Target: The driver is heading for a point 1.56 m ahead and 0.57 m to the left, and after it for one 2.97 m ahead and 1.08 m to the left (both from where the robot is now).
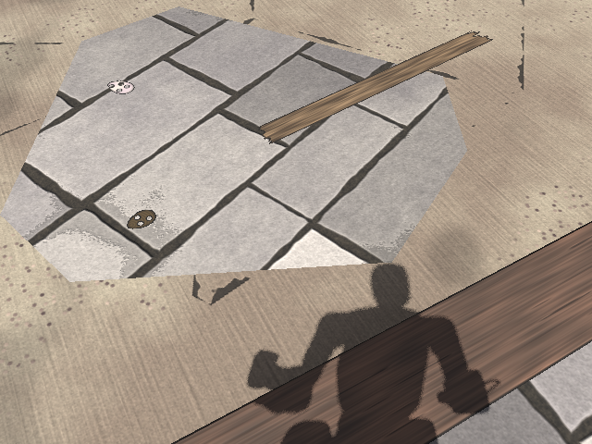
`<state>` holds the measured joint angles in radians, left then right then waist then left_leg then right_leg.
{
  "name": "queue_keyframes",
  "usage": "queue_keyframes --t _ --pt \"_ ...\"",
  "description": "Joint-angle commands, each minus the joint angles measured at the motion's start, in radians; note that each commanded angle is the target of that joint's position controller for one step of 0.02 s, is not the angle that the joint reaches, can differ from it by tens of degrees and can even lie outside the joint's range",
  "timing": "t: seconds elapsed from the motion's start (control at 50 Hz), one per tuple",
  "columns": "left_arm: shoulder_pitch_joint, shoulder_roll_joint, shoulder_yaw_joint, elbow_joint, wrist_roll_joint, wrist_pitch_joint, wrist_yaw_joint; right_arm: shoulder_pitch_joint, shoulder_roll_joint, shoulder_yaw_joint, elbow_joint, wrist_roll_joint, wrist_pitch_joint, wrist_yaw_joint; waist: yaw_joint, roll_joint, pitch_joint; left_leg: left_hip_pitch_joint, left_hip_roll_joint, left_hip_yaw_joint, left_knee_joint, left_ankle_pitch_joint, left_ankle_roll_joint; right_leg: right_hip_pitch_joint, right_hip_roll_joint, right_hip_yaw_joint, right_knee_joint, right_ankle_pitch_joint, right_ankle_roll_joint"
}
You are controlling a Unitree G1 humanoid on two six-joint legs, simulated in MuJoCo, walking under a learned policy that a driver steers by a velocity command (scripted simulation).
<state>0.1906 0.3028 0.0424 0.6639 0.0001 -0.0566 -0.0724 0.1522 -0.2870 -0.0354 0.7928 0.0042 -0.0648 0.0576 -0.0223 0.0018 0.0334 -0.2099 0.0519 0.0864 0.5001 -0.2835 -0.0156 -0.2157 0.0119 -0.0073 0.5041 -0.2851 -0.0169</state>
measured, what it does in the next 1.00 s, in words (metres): walks ahead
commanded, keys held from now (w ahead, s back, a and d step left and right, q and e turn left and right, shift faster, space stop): shift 0.58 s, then w+shift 0.42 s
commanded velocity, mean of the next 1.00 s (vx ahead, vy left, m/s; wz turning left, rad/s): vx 0.22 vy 0.00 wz -0.01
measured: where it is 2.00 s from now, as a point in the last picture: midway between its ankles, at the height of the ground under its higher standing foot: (288, 280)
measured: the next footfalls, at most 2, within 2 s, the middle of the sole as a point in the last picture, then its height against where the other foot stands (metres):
right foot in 1.20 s outside the picture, level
left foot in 1.76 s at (271, 328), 0.13 m lower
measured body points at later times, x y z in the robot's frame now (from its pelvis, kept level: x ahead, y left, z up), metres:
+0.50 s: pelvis +0.00 +0.00 +0.00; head +0.02 +0.00 +0.45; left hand +0.15 +0.28 -0.09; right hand +0.15 -0.28 -0.11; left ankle -0.01 +0.13 -0.74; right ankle -0.01 -0.11 -0.74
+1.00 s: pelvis +0.12 +0.03 +0.00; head +0.13 +0.04 +0.45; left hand +0.30 +0.28 -0.10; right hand +0.05 -0.24 -0.13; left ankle +0.01 +0.12 -0.74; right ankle +0.20 -0.10 -0.67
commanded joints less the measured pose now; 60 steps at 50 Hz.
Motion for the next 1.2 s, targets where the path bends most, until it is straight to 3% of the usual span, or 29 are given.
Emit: queue_keyframes --t 0.02,0.58,0.6,0.62,0.64,0.66,0.7,0.72,0.74,0.76,0.78,0.8,0.82,0.84,0.86,0.9,0.94,1.02,1.06,1.1,1.12,1.16,1.18,1.2 --pt "-0.016 0.135 0.037 -0.072 0.000 -0.015 0.005 -0.044 -0.127 -0.028 -0.060 0.001 -0.015 -0.003 0.004 -0.002 -0.075 0.015 0.031 -0.045 -0.056 0.192 0.019 0.025 -0.054 0.071 -0.077 0.216 -0.028" --pt "0.008 0.171 0.040 -0.025 0.002 -0.009 0.011 -0.115 -0.162 -0.025 0.056 0.000 -0.009 -0.010 -0.001 0.008 -0.070 0.048 0.028 -0.052 -0.063 0.214 0.013 0.043 -0.049 0.056 -0.091 0.253 -0.032" --pt "0.074 0.215 0.059 -0.006 0.013 -0.002 0.022 -0.073 -0.197 -0.040 0.071 -0.011 -0.002 -0.019 0.009 -0.004 -0.057 0.024 0.014 -0.045 -0.074 -0.026 0.037 0.049 -0.054 0.071 -0.133 0.008 -0.070" --pt "0.146 0.252 0.079 0.018 0.043 0.004 0.038 -0.049 -0.226 -0.054 0.084 -0.039 0.001 -0.030 0.033 -0.026 0.012 -0.064 0.013 -0.065 -0.069 -0.285 0.082 0.044 -0.083 0.135 -0.186 -0.337 -0.136" --pt "0.216 0.239 0.078 0.040 0.061 -0.002 0.059 -0.066 -0.207 -0.051 0.080 -0.056 -0.003 -0.038 0.064 -0.065 0.075 -0.183 0.018 -0.092 -0.029 -0.353 0.105 0.078 -0.163 0.263 -0.247 -0.486 -0.199" --pt "0.140 0.131 0.040 0.028 0.037 0.039 0.056 -0.128 -0.070 -0.006 0.065 -0.039 0.045 -0.018 0.072 -0.150 0.020 -0.212 -0.041 0.000 0.084 -0.224 0.080 0.133 -0.216 0.334 -0.299 -0.480 -0.173" --pt "0.146 0.179 0.051 0.025 0.027 0.064 0.055 -0.166 -0.088 -0.007 0.030 -0.034 0.064 -0.003 0.080 -0.167 0.054 -0.238 -0.033 -0.021 0.122 -0.164 0.099 0.120 -0.267 0.396 -0.344 -0.427 -0.188" --pt "0.132 0.095 0.011 0.013 0.042 0.013 0.069 -0.048 -0.087 -0.012 0.049 -0.085 -0.011 -0.022 0.011 -0.071 0.080 -0.127 -0.010 -0.082 0.114 -0.099 0.126 0.048 -0.350 0.467 -0.351 -0.361 -0.251" --pt "0.041 0.091 0.002 0.010 0.043 -0.004 0.073 0.003 -0.072 -0.005 0.069 -0.081 -0.043 -0.034 -0.041 -0.090 0.084 0.007 -0.013 -0.064 0.024 -0.077 0.145 -0.051 -0.316 0.384 -0.338 -0.344 -0.238" --pt "-0.015 0.118 0.004 0.004 0.046 -0.006 0.073 0.053 -0.076 -0.005 0.098 -0.076 -0.063 -0.036 -0.070 -0.077 0.061 0.142 -0.051 -0.023 -0.050 -0.015 0.139 -0.115 -0.244 0.290 -0.284 -0.331 -0.228" --pt "-0.027 0.133 0.008 0.005 0.062 -0.003 0.068 0.118 -0.078 -0.005 0.127 -0.081 -0.078 -0.035 -0.088 -0.039 0.033 0.257 -0.064 -0.013 -0.054 0.005 0.129 -0.175 -0.186 0.222 -0.183 -0.308 -0.215" --pt "-0.030 0.103 0.002 0.006 0.085 -0.004 0.057 0.234 -0.102 -0.011 0.148 -0.090 -0.086 -0.043 -0.135 0.052 -0.010 0.397 0.010 -0.145 -0.098 -0.071 0.170 -0.291 -0.110 0.153 0.044 -0.250 -0.165" --pt "-0.133 0.131 0.024 -0.070 0.000 -0.006 0.048 0.394 -0.323 -0.075 0.193 -0.026 -0.029 -0.034 -0.181 0.199 -0.013 0.518 0.283 -0.612 -0.330 -0.390 0.272 -0.575 0.027 -0.063 0.379 -0.203 -0.060" --pt "-0.187 0.151 0.027 -0.083 0.010 0.003 0.063 0.406 -0.299 -0.071 0.197 -0.026 -0.007 -0.028 -0.175 0.062 0.098 0.525 0.373 -0.743 -0.372 -0.404 0.313 -0.778 -0.006 0.041 0.536 -0.219 -0.062" --pt "-0.153 0.117 0.018 -0.064 0.011 0.005 0.064 0.355 -0.233 -0.055 0.174 -0.026 -0.001 -0.030 -0.127 -0.008 0.136 0.503 0.345 -0.656 -0.342 -0.329 0.293 -0.826 -0.050 0.090 0.615 -0.117 -0.058" --pt "-0.073 0.085 0.008 -0.037 0.023 0.009 0.043 0.288 -0.158 -0.033 0.159 -0.031 -0.003 -0.038 -0.048 0.030 0.088 0.415 0.261 -0.495 -0.377 -0.294 0.242 -0.753 -0.104 0.071 0.654 -0.023 -0.050" --pt "-0.104 0.069 -0.001 -0.046 0.036 0.020 0.021 0.254 -0.101 -0.013 0.162 -0.025 -0.021 -0.042 -0.019 0.072 0.107 0.281 0.188 -0.380 -0.456 -0.225 0.218 -0.674 -0.118 0.037 0.621 0.064 -0.023" --pt "-0.224 0.040 -0.025 -0.088 0.028 0.030 0.010 0.273 -0.109 -0.011 0.187 -0.014 -0.041 -0.045 -0.008 0.058 0.155 0.161 0.118 -0.186 -0.527 0.111 0.207 -0.545 -0.107 -0.031 0.366 0.223 -0.005" --pt "-0.275 0.028 -0.036 -0.100 0.024 0.032 0.009 0.312 -0.127 -0.013 0.206 -0.012 -0.047 -0.047 -0.022 0.065 0.157 0.166 0.137 -0.142 -0.573 0.261 0.208 -0.453 -0.088 -0.070 0.250 0.269 -0.028" --pt "-0.300 0.038 -0.037 -0.101 0.027 0.034 0.013 0.342 -0.139 -0.013 0.224 -0.013 -0.043 -0.048 -0.025 0.064 0.158 0.249 0.159 -0.101 -0.555 0.429 0.202 -0.421 -0.068 -0.100 0.178 0.252 -0.064" --pt "-0.295 0.045 -0.034 -0.097 0.031 0.032 0.017 0.346 -0.147 -0.013 0.227 -0.016 -0.040 -0.050 -0.015 0.069 0.139 0.290 0.164 -0.072 -0.504 0.601 0.193 -0.378 -0.046 -0.115 0.148 0.220 -0.082" --pt "-0.199 0.077 -0.018 -0.060 0.035 0.029 0.032 0.350 -0.191 -0.022 0.232 -0.025 -0.029 -0.060 0.044 0.125 0.042 0.352 0.191 -0.033 -0.289 1.069 0.173 -0.219 0.026 -0.137 0.143 0.118 -0.111" --pt "-0.045 0.107 -0.001 -0.010 0.031 0.026 0.042 0.336 -0.218 -0.031 0.232 -0.034 -0.017 -0.067 0.119 0.144 -0.044 0.337 0.203 -0.022 -0.094 1.197 0.161 -0.060 0.059 -0.127 0.152 0.040 -0.128" --pt "0.181 0.138 0.021 0.071 0.028 0.023 0.055 0.301 -0.230 -0.037 0.222 -0.033 -0.005 -0.072 0.226 0.119 -0.148 0.231 0.178 -0.007 0.181 1.146 0.144 0.196 0.073 -0.114 0.095 0.017 -0.147"
Keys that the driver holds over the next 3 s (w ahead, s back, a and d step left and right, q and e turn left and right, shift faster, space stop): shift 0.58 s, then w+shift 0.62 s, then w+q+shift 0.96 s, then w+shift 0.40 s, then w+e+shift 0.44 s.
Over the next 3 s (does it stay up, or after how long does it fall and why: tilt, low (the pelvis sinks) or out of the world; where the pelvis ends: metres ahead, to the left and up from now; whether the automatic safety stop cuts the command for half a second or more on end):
stays up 1.57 0.74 -0.17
